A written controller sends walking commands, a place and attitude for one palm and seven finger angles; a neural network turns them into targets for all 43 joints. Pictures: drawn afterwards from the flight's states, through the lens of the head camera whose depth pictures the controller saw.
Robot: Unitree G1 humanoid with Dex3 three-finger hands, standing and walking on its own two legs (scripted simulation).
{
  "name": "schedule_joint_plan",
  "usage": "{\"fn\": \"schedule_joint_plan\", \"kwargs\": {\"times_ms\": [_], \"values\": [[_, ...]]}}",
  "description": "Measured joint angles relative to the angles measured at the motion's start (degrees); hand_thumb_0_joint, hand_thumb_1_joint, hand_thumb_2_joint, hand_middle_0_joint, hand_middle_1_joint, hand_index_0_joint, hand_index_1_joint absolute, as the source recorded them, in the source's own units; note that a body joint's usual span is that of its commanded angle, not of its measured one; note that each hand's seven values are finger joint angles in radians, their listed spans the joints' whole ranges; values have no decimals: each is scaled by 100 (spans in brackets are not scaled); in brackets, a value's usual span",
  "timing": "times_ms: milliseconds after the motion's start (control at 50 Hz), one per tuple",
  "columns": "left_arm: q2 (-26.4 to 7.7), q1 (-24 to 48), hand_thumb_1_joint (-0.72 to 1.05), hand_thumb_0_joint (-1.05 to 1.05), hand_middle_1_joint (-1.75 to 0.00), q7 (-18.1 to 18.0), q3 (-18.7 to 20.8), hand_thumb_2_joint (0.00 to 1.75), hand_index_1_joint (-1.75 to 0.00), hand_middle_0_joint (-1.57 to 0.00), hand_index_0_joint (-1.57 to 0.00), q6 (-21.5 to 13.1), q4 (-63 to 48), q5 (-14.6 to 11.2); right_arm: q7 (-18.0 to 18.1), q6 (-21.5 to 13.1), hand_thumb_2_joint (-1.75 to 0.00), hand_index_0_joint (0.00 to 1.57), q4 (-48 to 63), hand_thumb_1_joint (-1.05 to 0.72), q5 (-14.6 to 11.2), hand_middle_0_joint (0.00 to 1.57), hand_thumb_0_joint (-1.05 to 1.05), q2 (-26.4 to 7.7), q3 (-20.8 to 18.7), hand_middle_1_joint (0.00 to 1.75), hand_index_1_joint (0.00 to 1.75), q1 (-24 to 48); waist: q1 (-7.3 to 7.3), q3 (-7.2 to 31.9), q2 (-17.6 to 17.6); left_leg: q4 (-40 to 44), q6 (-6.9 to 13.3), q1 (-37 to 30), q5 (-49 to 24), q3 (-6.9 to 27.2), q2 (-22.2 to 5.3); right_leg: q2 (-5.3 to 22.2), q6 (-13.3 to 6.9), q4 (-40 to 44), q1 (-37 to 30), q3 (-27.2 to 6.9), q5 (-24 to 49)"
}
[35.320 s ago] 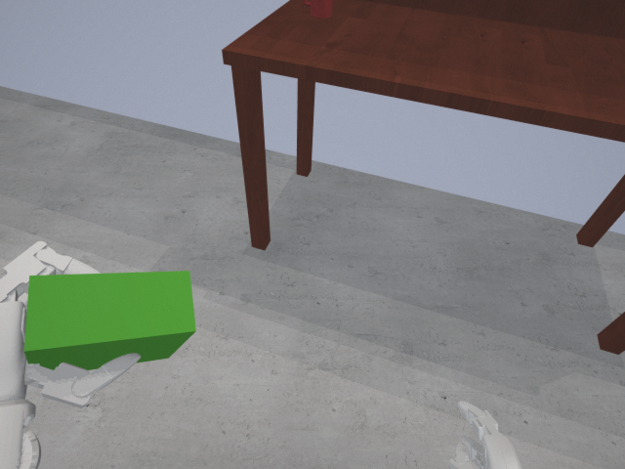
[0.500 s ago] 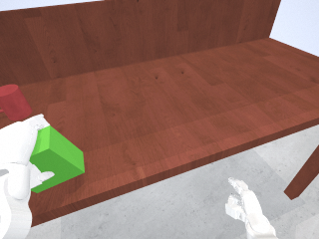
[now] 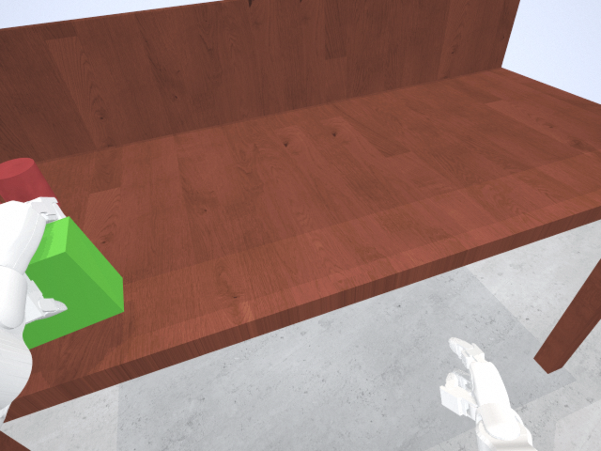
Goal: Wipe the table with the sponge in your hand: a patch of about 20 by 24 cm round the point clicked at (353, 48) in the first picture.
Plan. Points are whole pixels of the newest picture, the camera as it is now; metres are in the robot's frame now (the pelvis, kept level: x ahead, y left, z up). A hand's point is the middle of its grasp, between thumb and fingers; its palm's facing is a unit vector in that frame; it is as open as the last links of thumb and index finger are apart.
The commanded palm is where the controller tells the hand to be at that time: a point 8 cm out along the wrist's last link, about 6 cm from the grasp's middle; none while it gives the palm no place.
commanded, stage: lift the sponge slowly off the table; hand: left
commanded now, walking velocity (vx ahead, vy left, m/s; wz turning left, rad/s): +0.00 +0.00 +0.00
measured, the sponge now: (58, 295) +0.21 +0.36 +0.14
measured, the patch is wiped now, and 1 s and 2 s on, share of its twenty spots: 1.00 1.00 1.00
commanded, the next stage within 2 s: bring the sponge back beside the body in 0.92 s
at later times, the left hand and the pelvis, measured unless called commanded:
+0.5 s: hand (15, 237) +0.21 +0.36 +0.23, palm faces +0.28 -0.07 -0.96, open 10.2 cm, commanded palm +0.16 +0.36 +0.31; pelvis -0.01 +0.03 +0.00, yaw -1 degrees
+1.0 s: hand (28, 195) +0.23 +0.33 +0.28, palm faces +0.47 -0.18 -0.86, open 10.2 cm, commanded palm +0.16 +0.35 +0.33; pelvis -0.01 +0.05 +0.00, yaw -2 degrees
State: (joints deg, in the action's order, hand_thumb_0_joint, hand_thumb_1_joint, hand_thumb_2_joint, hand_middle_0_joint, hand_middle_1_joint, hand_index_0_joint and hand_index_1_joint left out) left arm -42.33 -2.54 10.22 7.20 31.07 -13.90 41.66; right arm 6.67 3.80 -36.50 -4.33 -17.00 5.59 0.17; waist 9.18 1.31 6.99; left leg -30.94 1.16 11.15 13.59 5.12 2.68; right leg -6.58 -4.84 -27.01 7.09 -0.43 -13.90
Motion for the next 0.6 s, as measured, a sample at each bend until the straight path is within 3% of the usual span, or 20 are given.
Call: {"fn": "schedule_joint_plan", "kwargs": {"times_ms": [220,380,500,600], "values": [[-131,535,-52,-1,-134,253,-61,107,-131,-71,-74,-388,305,118,42,-145,-89,20,-68,-90,41,21,2,50,-16,30,30,-35,-49,-30,-9,-43,27,29,-12,-59,16,18,34,-80,55,-50,4],[-156,379,-52,0,-134,256,177,107,-132,-71,-74,-324,-136,-81,-71,-52,-89,20,5,-90,28,20,2,52,-39,30,30,-32,-57,32,32,37,128,61,-68,-164,95,108,148,-93,135,-152,17],[-78,250,-52,0,-134,198,183,107,-132,-71,-74,-173,-616,-221,-76,-5,-89,20,44,-90,-19,20,2,54,-26,30,30,-2,61,42,47,85,217,37,-113,-183,174,190,241,-59,106,-168,31],[32,667,-52,-1,-134,90,-40,107,-131,-71,-74,-30,-612,-197,-20,-40,-89,20,43,-90,-63,20,2,120,23,30,30,98,186,-25,-8,167,272,-13,-194,-154,252,271,297,-11,55,-138,63]]}}
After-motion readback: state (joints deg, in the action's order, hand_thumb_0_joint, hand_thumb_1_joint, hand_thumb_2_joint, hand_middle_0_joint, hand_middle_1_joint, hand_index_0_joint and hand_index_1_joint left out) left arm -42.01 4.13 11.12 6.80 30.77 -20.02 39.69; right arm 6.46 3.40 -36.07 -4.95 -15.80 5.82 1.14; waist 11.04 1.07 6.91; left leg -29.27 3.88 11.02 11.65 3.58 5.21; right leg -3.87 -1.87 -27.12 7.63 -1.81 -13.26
